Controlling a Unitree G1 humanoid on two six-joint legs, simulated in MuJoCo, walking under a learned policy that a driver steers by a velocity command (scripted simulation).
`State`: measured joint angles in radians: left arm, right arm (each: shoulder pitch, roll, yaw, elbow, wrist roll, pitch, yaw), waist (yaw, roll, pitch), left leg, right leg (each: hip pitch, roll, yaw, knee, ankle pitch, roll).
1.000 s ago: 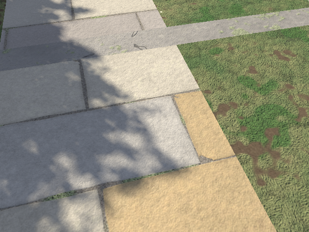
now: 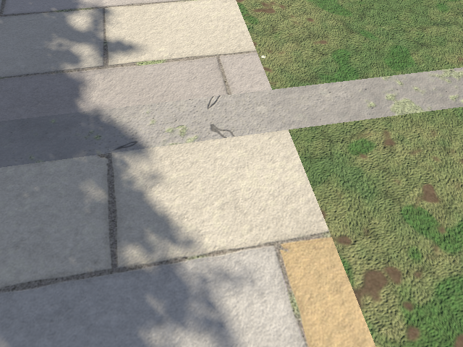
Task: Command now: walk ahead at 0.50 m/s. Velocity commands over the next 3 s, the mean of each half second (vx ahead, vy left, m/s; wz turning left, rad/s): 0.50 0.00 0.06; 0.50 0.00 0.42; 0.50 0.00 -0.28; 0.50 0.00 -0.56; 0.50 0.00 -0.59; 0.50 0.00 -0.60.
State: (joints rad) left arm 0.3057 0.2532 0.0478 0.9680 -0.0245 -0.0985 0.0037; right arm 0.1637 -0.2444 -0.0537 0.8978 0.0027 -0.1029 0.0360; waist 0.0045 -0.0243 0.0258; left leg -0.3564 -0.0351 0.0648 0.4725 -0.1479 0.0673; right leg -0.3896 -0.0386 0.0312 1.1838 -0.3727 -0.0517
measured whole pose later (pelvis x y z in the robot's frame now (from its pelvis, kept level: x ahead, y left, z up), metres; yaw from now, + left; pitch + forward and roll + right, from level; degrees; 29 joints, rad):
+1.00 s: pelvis +0.53 +0.01 -0.02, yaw +17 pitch +1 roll -2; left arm 0.34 0.25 0.08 1.00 -0.02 -0.06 0.02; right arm 0.05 -0.22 -0.07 0.80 0.02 -0.04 0.05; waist 0.04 0.01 0.04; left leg -0.51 0.03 0.06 0.59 -0.11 0.12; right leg 0.10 -0.08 -0.30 0.42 -0.47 0.05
